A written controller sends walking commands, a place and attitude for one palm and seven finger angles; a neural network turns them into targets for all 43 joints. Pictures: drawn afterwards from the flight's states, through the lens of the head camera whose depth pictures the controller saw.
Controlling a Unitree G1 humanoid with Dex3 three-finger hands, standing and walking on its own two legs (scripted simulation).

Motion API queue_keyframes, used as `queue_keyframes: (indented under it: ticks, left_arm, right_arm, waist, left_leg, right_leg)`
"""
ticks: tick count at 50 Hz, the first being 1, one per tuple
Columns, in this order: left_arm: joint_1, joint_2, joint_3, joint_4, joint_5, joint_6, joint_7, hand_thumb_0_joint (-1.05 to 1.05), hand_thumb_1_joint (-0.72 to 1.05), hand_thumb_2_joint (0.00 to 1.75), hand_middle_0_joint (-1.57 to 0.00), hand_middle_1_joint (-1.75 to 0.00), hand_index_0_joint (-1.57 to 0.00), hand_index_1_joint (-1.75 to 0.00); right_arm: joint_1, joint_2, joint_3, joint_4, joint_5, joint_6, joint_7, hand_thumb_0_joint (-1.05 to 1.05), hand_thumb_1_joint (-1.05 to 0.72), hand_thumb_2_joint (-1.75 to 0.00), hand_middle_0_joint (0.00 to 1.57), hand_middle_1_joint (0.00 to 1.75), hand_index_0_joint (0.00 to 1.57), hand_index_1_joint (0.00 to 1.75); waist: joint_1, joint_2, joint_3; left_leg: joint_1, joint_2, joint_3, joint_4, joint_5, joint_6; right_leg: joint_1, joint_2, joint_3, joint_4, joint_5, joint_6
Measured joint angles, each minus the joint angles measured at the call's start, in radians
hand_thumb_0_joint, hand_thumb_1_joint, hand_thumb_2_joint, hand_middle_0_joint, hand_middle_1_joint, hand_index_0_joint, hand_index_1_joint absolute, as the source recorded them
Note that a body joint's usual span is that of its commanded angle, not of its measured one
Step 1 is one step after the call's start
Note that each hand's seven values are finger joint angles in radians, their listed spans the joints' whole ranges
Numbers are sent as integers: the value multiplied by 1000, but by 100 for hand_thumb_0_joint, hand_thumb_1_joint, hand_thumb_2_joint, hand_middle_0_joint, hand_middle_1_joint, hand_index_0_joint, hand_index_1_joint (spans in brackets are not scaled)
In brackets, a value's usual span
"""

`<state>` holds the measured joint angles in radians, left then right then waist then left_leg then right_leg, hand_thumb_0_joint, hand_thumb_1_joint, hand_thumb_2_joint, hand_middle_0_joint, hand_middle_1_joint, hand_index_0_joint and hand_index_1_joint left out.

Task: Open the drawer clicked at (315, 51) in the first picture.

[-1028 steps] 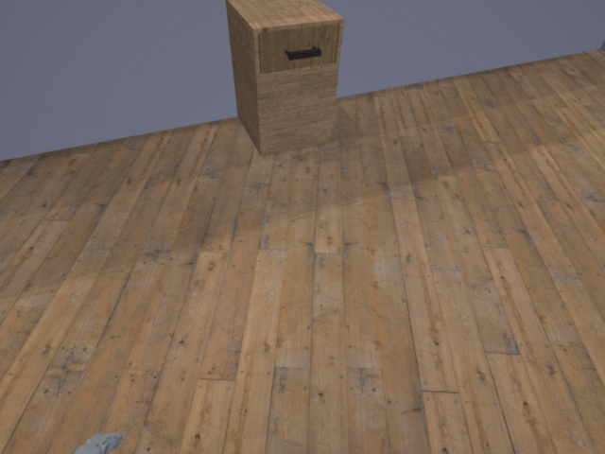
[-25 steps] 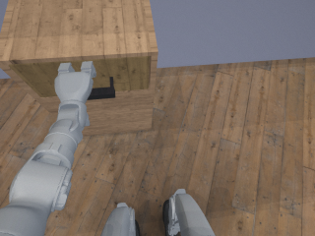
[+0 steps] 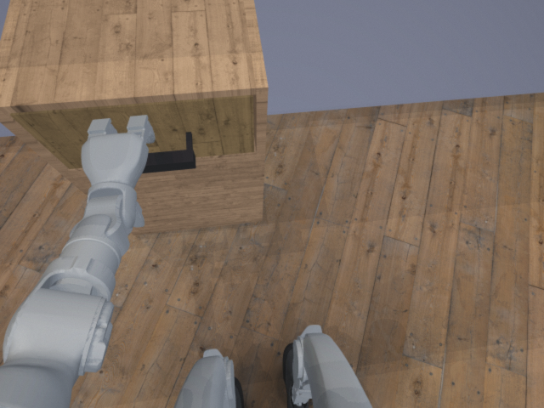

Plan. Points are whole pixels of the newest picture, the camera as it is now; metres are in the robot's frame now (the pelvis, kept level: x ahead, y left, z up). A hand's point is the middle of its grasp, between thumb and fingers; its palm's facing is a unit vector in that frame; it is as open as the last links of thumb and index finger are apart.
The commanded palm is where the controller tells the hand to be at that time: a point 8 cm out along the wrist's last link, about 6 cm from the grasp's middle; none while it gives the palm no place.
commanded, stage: move the hooked fingers above the handle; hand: left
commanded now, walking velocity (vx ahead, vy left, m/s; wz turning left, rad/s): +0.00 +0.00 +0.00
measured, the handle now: (151, 151) +0.56 +0.18 -0.11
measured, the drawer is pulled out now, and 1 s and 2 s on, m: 0.00 0.00 0.00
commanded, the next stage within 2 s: lower the fingers behind the handle in 1.10 s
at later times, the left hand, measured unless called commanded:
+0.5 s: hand (138, 171) +0.49 +0.18 -0.05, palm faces -0.06 -0.04 -1.00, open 13.8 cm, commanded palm +0.48 +0.18 +0.01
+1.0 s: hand (143, 159) +0.51 +0.18 -0.06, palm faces -0.03 -0.05 -1.00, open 13.8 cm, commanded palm +0.49 +0.18 +0.00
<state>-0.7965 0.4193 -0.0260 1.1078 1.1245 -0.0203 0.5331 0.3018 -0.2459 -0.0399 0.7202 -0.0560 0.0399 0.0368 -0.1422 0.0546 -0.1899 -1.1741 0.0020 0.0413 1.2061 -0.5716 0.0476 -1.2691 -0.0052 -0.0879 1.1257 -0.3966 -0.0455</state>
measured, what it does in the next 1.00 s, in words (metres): stands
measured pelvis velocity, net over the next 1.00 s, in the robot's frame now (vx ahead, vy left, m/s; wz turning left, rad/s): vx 0.00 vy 0.01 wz -0.02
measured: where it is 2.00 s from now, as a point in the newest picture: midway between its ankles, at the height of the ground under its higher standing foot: outside the picture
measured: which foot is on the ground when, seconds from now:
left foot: down 0.00-1.00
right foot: down 0.00-1.00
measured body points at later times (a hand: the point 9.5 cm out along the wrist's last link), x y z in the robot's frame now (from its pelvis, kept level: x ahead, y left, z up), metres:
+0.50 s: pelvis +0.00 +0.01 +0.00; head +0.16 +0.01 +0.42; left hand +0.48 +0.18 +0.00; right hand +0.00 -0.26 -0.13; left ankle -0.02 +0.09 -0.63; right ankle +0.06 -0.10 -0.63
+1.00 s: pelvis +0.00 +0.01 +0.00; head +0.17 +0.01 +0.41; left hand +0.51 +0.18 +0.00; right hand +0.01 -0.26 -0.13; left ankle -0.02 +0.09 -0.63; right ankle +0.06 -0.10 -0.63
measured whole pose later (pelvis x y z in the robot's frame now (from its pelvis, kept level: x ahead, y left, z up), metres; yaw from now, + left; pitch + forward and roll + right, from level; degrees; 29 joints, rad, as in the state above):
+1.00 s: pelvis +0.00 +0.01 +0.00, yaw -1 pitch +32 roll -2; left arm -0.85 0.41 0.00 1.14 1.16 -0.01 0.55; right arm 0.31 -0.25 -0.03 0.69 -0.06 0.05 0.04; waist -0.18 0.06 -0.19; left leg -1.20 0.00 0.05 1.23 -0.59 0.06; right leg -1.30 0.00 -0.07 1.14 -0.41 -0.03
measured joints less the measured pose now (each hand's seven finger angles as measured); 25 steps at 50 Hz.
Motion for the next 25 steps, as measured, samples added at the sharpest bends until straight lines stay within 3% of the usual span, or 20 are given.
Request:
queue_keyframes:
  ticks: [5, 13, 19, 25]
  left_arm:
    - [-29, -17, -19, 14, 2, 7, 12, 0, -49, 30, -32, -121, -32, -120]
    - [-98, -18, -18, 98, 6, 65, 6, 0, -49, 30, -31, -120, -32, -120]
    - [-55, -24, 1, 56, -4, 37, -20, 0, -49, 30, -31, -120, -32, -120]
    - [-17, -21, 12, 23, 22, 0, 15, 0, -49, 30, -32, -120, -32, -120]
  right_arm:
    - [-17, 1, -4, 8, -5, -1, 4, 0, -91, -89, 20, 30, 20, 30]
    - [-31, -9, 13, -27, 0, 2, 6, 0, -91, -89, 20, 30, 20, 30]
    - [-6, -9, 11, -35, 1, 7, 4, 0, -91, -89, 20, 30, 20, 30]
    - [8, 1, 11, -12, -3, 8, 2, 0, -91, -89, 20, 30, 20, 30]
  waist:
    - [-10, -2, -9]
    - [-41, 0, -8]
    - [-30, 4, -3]
    - [-21, 4, -4]
  left_leg:
    - [6, -5, -13, -2, 3, -1]
    - [9, -2, 1, -7, 8, 7]
    - [6, 0, 19, -4, 5, 14]
    - [-4, -3, 17, 10, -2, 15]
  right_leg:
    - [14, -5, -12, -8, 1, 0]
    - [13, -1, 2, -15, 12, 6]
    - [2, 2, 19, -8, 14, 13]
    - [-7, -1, 17, 6, 6, 14]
